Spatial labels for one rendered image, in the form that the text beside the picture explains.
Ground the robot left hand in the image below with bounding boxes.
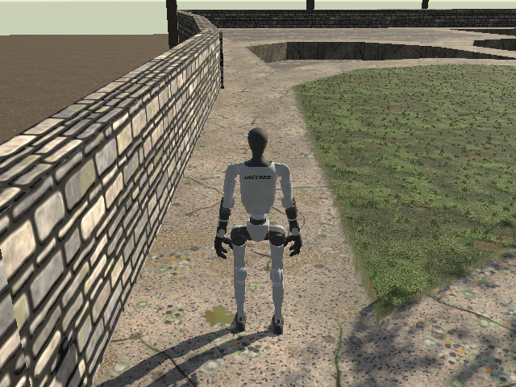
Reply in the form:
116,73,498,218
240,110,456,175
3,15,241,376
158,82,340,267
214,236,233,259

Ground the robot right upper arm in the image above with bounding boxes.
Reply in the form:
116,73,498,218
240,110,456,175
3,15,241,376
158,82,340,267
275,163,294,208

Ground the robot left upper arm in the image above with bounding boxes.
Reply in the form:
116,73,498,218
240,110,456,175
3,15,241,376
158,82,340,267
223,163,241,208

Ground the robot torso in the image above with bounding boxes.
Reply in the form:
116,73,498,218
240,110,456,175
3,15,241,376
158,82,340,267
239,159,277,242

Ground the robot right hand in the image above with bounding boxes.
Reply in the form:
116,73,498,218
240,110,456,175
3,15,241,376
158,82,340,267
284,234,302,256

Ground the right robot forearm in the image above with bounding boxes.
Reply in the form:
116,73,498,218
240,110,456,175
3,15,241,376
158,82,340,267
285,196,301,236

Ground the left robot forearm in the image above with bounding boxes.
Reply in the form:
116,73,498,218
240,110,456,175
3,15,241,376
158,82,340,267
216,197,231,238

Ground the robot right thigh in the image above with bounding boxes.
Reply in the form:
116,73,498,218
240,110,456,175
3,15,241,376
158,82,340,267
269,225,285,283

